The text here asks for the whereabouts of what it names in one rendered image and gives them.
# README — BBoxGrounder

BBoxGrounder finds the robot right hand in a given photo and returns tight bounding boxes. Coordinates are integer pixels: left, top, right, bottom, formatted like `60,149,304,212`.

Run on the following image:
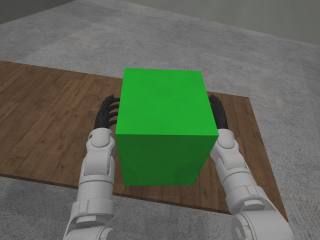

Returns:
208,94,229,130

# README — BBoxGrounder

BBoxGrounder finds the robot right upper arm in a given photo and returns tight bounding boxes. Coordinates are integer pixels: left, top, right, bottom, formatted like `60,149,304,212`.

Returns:
231,210,294,240

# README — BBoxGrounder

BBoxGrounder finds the carton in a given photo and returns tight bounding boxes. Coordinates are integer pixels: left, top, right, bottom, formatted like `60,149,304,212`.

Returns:
115,68,219,186

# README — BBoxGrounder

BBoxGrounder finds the robot left hand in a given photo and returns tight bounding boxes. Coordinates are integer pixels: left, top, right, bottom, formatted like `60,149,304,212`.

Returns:
94,94,121,130

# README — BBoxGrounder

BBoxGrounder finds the table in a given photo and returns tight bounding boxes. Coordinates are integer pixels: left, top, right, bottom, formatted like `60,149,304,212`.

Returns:
0,60,289,222

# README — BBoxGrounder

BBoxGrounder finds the robot left upper arm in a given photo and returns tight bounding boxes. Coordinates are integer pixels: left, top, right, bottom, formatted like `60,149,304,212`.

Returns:
64,226,118,240

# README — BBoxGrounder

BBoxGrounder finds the robot right forearm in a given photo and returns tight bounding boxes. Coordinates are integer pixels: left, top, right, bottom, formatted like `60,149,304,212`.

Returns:
210,128,295,240

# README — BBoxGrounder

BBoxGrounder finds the robot left forearm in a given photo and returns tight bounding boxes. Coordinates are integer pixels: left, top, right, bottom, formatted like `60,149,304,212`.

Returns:
63,127,116,240

